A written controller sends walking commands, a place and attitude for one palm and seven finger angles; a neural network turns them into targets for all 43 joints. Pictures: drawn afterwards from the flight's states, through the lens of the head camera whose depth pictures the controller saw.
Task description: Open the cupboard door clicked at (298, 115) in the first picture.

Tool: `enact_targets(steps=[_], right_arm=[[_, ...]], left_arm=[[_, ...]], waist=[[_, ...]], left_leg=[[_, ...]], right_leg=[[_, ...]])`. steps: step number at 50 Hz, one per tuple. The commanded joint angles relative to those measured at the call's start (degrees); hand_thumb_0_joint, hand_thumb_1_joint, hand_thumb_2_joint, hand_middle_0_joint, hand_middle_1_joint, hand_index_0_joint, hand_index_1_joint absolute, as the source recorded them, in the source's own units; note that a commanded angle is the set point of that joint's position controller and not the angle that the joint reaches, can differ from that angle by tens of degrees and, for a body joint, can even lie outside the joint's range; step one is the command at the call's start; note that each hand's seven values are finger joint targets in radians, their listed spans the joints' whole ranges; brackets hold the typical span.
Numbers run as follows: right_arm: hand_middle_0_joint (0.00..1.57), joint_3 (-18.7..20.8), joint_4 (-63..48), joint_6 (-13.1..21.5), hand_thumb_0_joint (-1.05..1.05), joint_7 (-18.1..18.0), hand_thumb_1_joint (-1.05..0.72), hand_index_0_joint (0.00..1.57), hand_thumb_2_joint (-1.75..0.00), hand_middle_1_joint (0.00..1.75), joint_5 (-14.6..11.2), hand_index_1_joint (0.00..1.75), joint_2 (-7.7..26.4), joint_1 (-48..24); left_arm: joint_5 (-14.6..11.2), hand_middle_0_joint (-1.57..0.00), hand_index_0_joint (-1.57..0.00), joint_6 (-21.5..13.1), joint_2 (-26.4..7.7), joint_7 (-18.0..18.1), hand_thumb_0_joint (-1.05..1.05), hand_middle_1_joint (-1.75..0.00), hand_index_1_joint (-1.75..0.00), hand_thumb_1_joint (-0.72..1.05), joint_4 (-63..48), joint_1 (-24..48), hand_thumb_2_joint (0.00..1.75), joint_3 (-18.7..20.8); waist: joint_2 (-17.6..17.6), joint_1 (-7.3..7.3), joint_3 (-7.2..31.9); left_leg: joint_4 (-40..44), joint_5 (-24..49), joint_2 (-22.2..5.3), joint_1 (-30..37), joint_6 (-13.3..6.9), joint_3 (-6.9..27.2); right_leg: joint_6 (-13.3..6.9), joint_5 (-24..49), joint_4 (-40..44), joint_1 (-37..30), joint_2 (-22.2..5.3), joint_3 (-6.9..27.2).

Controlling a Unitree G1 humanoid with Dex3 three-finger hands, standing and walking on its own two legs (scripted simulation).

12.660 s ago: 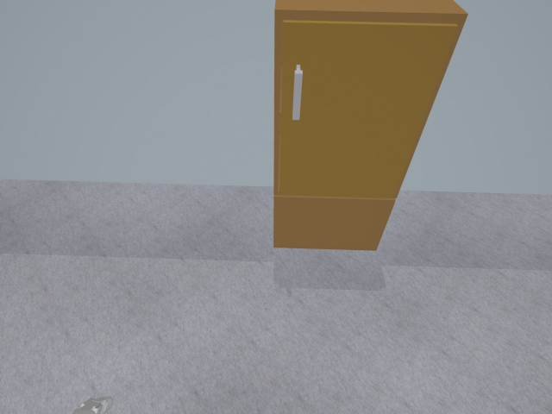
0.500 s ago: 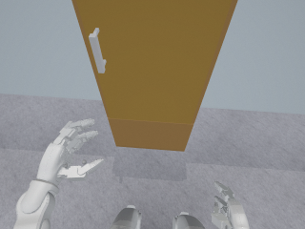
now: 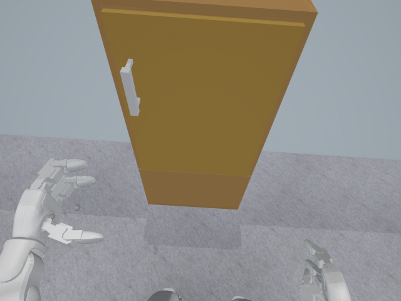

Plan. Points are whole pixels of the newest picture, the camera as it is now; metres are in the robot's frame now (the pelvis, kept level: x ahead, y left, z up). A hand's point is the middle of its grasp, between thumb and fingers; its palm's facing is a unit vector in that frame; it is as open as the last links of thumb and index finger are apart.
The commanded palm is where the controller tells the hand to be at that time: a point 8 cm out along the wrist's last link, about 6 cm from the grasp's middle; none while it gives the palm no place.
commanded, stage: raise the hand with hooked fingers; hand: left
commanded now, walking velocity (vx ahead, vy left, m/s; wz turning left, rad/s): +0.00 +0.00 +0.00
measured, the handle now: (132, 88) +0.58 +0.21 +0.07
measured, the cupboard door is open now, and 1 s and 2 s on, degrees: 0 0 0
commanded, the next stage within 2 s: move the hooked fingers beside the handle in 0.88 s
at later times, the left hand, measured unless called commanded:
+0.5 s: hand (60, 179) +0.30 +0.27 +0.09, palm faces +0.01 -1.00 -0.03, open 14.0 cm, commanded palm +0.26 +0.32 +0.09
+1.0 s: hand (68, 185) +0.29 +0.26 +0.09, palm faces +0.04 -1.00 -0.03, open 14.0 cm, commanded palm +0.27 +0.31 +0.09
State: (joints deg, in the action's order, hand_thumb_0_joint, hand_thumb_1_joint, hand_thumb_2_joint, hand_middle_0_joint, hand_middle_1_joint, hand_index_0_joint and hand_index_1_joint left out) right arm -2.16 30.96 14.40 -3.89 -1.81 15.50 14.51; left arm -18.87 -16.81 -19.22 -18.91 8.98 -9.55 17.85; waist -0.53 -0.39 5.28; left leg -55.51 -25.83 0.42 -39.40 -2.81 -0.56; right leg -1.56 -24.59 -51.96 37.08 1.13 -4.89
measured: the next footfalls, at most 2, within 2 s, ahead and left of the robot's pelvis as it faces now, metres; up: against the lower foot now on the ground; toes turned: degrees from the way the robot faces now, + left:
none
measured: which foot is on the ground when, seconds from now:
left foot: down 0.00-1.00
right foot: down 0.00-1.00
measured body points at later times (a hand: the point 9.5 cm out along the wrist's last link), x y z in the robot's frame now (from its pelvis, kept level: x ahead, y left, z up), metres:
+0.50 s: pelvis +0.00 +0.00 +0.01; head +0.05 +0.00 +0.46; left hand +0.29 +0.33 +0.10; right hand +0.15 -0.25 -0.07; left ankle +0.02 +0.08 -0.69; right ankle +0.01 -0.11 -0.69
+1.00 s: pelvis +0.00 -0.02 +0.01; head +0.04 -0.01 +0.46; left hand +0.28 +0.31 +0.09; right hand +0.16 -0.26 -0.07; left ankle +0.02 +0.08 -0.69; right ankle +0.01 -0.11 -0.69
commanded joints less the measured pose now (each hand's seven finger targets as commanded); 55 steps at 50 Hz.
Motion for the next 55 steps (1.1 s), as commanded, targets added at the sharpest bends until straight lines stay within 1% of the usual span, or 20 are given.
enact_targets(steps=[1, 2, 6, 9, 11, 12, 15, 19, 21, 23, 27, 30, 31, 32, 33, 35, 38, 49, 52, 55], right_arm=[[0.20, 3.0, -6.6, 1.6, 0.00, -0.2, -0.90, 0.20, -0.90, 0.30, -0.4, 0.30, 8.1, -0.1], [0.20, 2.9, -7.0, 1.4, 0.00, -0.3, -0.90, 0.20, -0.90, 0.30, -0.3, 0.30, 8.5, 0.1], [0.20, 2.9, -7.4, 0.9, 0.00, -1.1, -0.90, 0.20, -0.90, 0.30, -0.9, 0.30, 8.9, 0.0], [0.20, 2.6, -7.3, 0.7, 0.00, -1.3, -0.90, 0.20, -0.90, 0.30, -0.6, 0.30, 8.7, -0.2], [0.20, 2.4, -7.1, 0.6, 0.00, -1.5, -0.90, 0.20, -0.90, 0.30, -0.5, 0.30, 8.3, -0.4], [0.20, 2.2, -6.8, 0.6, 0.00, -1.4, -0.90, 0.20, -0.90, 0.30, -0.3, 0.30, 8.4, -0.5], [0.20, 2.0, -6.1, 0.4, 0.00, -1.4, -0.90, 0.20, -0.90, 0.30, -0.5, 0.30, 8.4, -0.4], [0.20, 2.3, -5.9, 0.1, 0.00, -1.5, -0.90, 0.20, -0.90, 0.30, -0.9, 0.30, 9.1, 0.1], [0.20, 2.4, -6.4, 0.2, 0.00, -1.5, -0.90, 0.20, -0.90, 0.30, -1.0, 0.30, 9.0, 0.2], [0.20, 2.4, -6.7, 0.1, 0.00, -1.1, -0.90, 0.20, -0.90, 0.30, -1.0, 0.30, 9.2, 0.1], [0.20, 2.6, -6.9, -0.1, 0.00, -0.6, -0.90, 0.20, -0.90, 0.30, -0.5, 0.30, 9.4, 0.3], [0.20, 2.7, -7.0, -0.1, 0.00, -0.4, -0.90, 0.20, -0.90, 0.30, -0.4, 0.30, 8.9, 0.3], [0.20, 2.8, -7.0, 0.1, 0.00, -0.3, -0.90, 0.20, -0.90, 0.30, -0.4, 0.30, 8.7, 0.2], [0.20, 2.8, -7.2, 0.0, 0.00, -0.3, -0.90, 0.20, -0.90, 0.30, -0.2, 0.30, 9.0, 0.5], [0.20, 2.8, -7.0, 0.1, 0.00, -0.2, -0.90, 0.20, -0.90, 0.30, -0.3, 0.30, 8.7, 0.3], [0.20, 2.8, -6.9, 0.0, 0.00, -0.3, -0.90, 0.20, -0.90, 0.30, -0.4, 0.30, 8.6, 0.5], [0.20, 2.6, -6.8, -0.2, 0.00, -0.7, -0.90, 0.20, -0.90, 0.30, -0.7, 0.30, 8.9, -0.1], [0.20, 2.2, -6.8, 0.1, 0.00, -1.0, -0.90, 0.20, -0.90, 0.30, -0.7, 0.30, 8.6, -0.2], [0.20, 2.0, -5.6, -0.3, 0.00, -1.5, -0.90, 0.20, -0.90, 0.30, -0.6, 0.30, 9.1, 0.0], [0.20, 2.0, -5.0, -0.4, 0.00, -1.8, -0.90, 0.20, -0.90, 0.30, -0.8, 0.30, 9.0, 0.5]], left_arm=[[-0.4, -0.30, -0.30, -3.3, -9.9, -0.6, 0.00, -1.20, -1.20, -0.50, -7.9, 10.5, 0.30, 4.5], [-0.4, -0.30, -0.30, -2.2, -9.8, -1.9, 0.00, -1.20, -1.20, -0.50, -6.1, 11.5, 0.30, 3.7], [-0.8, -0.30, -0.30, 0.9, -13.3, -5.7, 0.00, -1.20, -1.20, -0.50, -4.3, 15.4, 0.30, 5.7], [-1.9, -0.30, -0.30, 0.6, -17.4, -6.5, 0.00, -1.20, -1.20, -0.50, -5.8, 19.1, 0.30, 9.7], [-2.4, -0.30, -0.30, -0.5, -18.0, -6.1, 0.00, -1.20, -1.20, -0.50, -5.2, 20.7, 0.30, 11.1], [-2.6, -0.30, -0.30, -1.0, -19.1, -6.0, 0.00, -1.20, -1.20, -0.50, -5.1, 22.0, 0.30, 11.7], [-2.4, -0.30, -0.30, -1.4, -18.1, -6.4, 0.00, -1.20, -1.20, -0.50, -0.4, 23.5, 0.30, 11.0], [-2.3, -0.30, -0.30, 0.8, -19.6, -9.5, 0.00, -1.20, -1.20, -0.50, 3.5, 24.8, 0.30, 10.9], [-2.7, -0.30, -0.30, 1.9, -17.5, -10.7, 0.00, -1.20, -1.20, -0.50, 4.9, 22.7, 0.30, 9.5], [-3.2, -0.30, -0.30, 2.4, -17.8, -11.6, 0.00, -1.20, -1.20, -0.50, 5.5, 22.4, 0.30, 9.6], [-3.4, -0.30, -0.30, 0.4, -20.8, -9.9, 0.00, -1.20, -1.20, -0.50, 4.0, 23.5, 0.30, 12.8], [-2.8, -0.30, -0.30, -1.4, -20.6, -8.1, 0.00, -1.20, -1.20, -0.50, 2.5, 24.7, 0.30, 13.2], [-2.4, -0.30, -0.30, -2.1, -20.4, -7.6, 0.00, -1.20, -1.20, -0.50, 1.2, 24.5, 0.30, 12.9], [-2.3, -0.30, -0.30, -2.4, -21.1, -7.4, 0.00, -1.20, -1.20, -0.50, 0.3, 24.9, 0.30, 13.1], [-2.0, -0.30, -0.30, -2.7, -21.0, -7.4, 0.00, -1.20, -1.20, -0.50, -0.5, 24.8, 0.30, 12.7], [-1.8, -0.30, -0.30, -2.6, -19.8, -7.3, 0.00, -1.20, -1.20, -0.50, 0.7, 23.2, 0.30, 11.9], [-2.3, -0.30, -0.30, -1.6, -19.0, -8.3, 0.00, -1.20, -1.20, -0.50, 3.1, 23.7, 0.30, 11.0], [-2.6, -0.30, -0.30, -1.2, -18.9, -8.9, 0.00, -1.20, -1.20, -0.50, 4.2, 25.3, 0.30, 10.9], [-2.1, -0.30, -0.30, -1.1, -20.9, -8.8, 0.00, -1.20, -1.20, -0.50, 7.6, 33.1, 0.30, 11.2], [-1.3, -0.30, -0.30, -1.6, -22.3, -9.1, 0.00, -1.20, -1.20, -0.50, 10.2, 36.4, 0.30, 11.7]], waist=[[-6.9, -0.24, 9.2], [-5.8, -0.53, 8.3], [-3.7, -0.04, 12.4], [-4.7, 0.81, 15.2], [-3.8, 0.80, 14.2], [-5.7, 1.07, 13.9], [-5.1, 0.40, 11.3], [-5.3, 0.49, 13.0], [-4.4, 0.64, 12.8], [-2.8, 0.74, 11.7], [-2.1, 1.22, 10.9], [-4.5, 1.24, 11.8], [-6.8, 1.37, 12.7], [-5.9, 0.98, 13.3], [-8.4, 1.26, 14.2], [-7.7, 0.88, 13.3], [-3.8, 0.05, 10.1], [-3.4, 0.33, 11.1], [-1.9, -1.23, 8.6], [-3.2, -1.01, 11.1]], left_leg=[[11.3, 17.8, -1.2, 10.8, 3.3, 4.8], [11.3, 18.0, -1.1, 10.4, 3.0, 4.8], [12.1, 17.6, -0.9, 11.7, 2.5, 4.5], [12.3, 21.0, -0.8, 14.4, 2.9, 4.6], [12.7, 20.5, -0.8, 14.0, 2.8, 4.5], [12.5, 21.2, -0.7, 14.5, 3.0, 4.6], [13.8, 18.3, -0.9, 13.9, 2.9, 4.7], [14.1, 18.7, -0.6, 14.3, 2.3, 4.1], [14.2, 19.1, -0.5, 14.1, 2.0, 3.8], [14.1, 18.6, -0.4, 13.0, 1.8, 3.7], [13.9, 17.0, -0.3, 11.3, 1.6, 3.3], [14.4, 15.8, -0.3, 12.1, 1.6, 3.2], [14.4, 16.6, -0.3, 13.3, 1.7, 3.1], [13.8, 17.3, -0.4, 13.3, 1.5, 3.0], [13.9, 17.6, -0.3, 13.7, 1.6, 2.9], [14.0, 16.7, -0.3, 13.5, 1.4, 2.7], [14.1, 13.5, -0.4, 10.9, 1.1, 2.7], [13.6, 13.5, -0.3, 10.6, 1.1, 2.7], [12.6, 10.9, -0.3, 8.2, 0.9, 2.6], [12.6, 11.1, -0.3, 8.4, 0.9, 2.6]], right_leg=[[-0.5, 11.6, 6.2, -3.0, 1.0, 0.4], [-0.7, 12.3, 6.4, -3.5, 1.3, 0.5], [-0.4, 13.6, 8.1, -6.8, 1.0, 1.0], [-0.6, 15.7, 8.4, -8.7, 1.1, 1.2], [-0.5, 15.5, 8.8, -9.0, 1.2, 1.3], [-0.9, 15.8, 8.6, -9.1, 1.5, 1.4], [-0.8, 13.3, 9.6, -7.8, 1.3, 1.2], [-0.7, 14.7, 10.7, -10.0, 0.9, 2.0], [-0.6, 15.5, 11.2, -10.2, 0.7, 2.0], [-0.7, 15.6, 11.5, -10.5, 0.9, 2.2], [-0.8, 13.8, 11.6, -11.1, 0.9, 3.0], [-0.7, 12.3, 11.5, -10.6, 0.8, 3.0], [-0.8, 12.8, 11.3, -10.7, 0.7, 3.0], [-0.8, 13.7, 11.0, -11.1, 1.0, 3.2], [-0.8, 14.1, 11.0, -11.6, 0.7, 3.6], [-0.6, 13.6, 11.4, -11.1, 0.7, 3.5], [-0.4, 11.0, 12.5, -10.6, 0.6, 4.2], [-0.2, 11.1, 12.4, -11.0, 0.4, 4.8], [0.0, 8.0, 13.1, -9.1, 0.4, 6.0], [0.0, 8.1, 12.8, -10.1, -0.1, 6.3]])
